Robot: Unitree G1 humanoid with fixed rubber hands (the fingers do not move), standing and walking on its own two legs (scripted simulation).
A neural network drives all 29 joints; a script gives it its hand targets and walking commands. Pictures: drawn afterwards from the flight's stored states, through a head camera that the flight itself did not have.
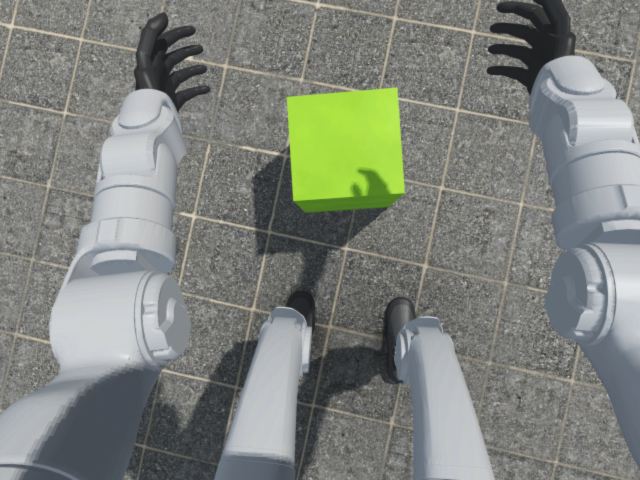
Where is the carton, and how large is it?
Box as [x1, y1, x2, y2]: [287, 88, 404, 212]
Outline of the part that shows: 396,88 287,97 293,200 305,212 389,206 404,192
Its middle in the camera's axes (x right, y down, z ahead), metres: +0.05 -0.17 +0.86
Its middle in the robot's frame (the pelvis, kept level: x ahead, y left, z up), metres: +0.54 +0.04 -0.53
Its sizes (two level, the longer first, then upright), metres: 0.210 0.200 0.250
